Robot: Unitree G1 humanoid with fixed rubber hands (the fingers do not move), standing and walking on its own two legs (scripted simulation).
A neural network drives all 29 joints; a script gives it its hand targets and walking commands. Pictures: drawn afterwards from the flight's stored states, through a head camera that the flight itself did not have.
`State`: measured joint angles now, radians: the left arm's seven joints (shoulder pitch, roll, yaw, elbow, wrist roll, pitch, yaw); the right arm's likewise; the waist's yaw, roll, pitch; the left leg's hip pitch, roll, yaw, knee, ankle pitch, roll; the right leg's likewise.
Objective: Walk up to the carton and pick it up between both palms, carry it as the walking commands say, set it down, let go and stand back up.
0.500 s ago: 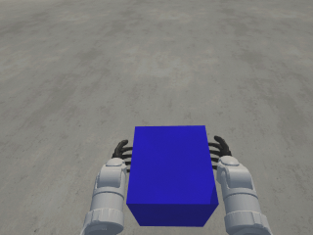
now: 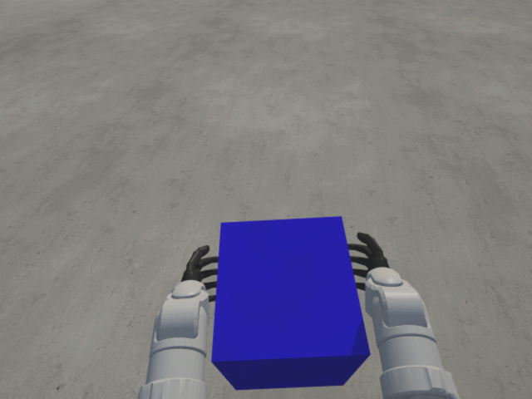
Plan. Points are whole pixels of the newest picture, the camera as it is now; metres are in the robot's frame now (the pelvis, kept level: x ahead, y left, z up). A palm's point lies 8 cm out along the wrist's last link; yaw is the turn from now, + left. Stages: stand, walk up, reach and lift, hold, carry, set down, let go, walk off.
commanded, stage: reach and lift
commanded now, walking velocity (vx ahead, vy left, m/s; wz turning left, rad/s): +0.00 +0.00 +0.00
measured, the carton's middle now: (285, 308) +0.31 +0.00 -0.05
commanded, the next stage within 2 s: hold in 0.12 s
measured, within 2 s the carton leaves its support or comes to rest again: neither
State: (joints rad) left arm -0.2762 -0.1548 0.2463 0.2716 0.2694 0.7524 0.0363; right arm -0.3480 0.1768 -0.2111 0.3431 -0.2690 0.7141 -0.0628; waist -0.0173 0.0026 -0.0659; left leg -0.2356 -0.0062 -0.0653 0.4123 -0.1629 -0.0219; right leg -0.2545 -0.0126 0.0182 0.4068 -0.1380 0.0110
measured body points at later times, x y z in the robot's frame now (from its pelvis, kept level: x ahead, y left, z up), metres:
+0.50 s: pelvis +0.02 +0.00 +0.00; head +0.00 +0.00 +0.45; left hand +0.33 +0.15 +0.03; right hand +0.33 -0.14 +0.03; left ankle +0.04 +0.13 -0.74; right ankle +0.05 -0.13 -0.74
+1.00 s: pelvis +0.00 +0.00 +0.00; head -0.04 +0.00 +0.45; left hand +0.30 +0.15 +0.03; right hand +0.31 -0.14 +0.04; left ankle +0.04 +0.13 -0.74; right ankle +0.05 -0.13 -0.74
